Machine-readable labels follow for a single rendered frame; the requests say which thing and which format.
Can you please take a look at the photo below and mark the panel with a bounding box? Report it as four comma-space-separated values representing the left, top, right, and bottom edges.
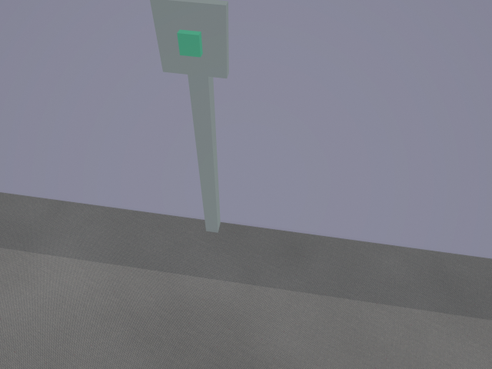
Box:
150, 0, 229, 233

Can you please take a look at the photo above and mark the button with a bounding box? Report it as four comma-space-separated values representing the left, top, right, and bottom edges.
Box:
177, 30, 203, 57

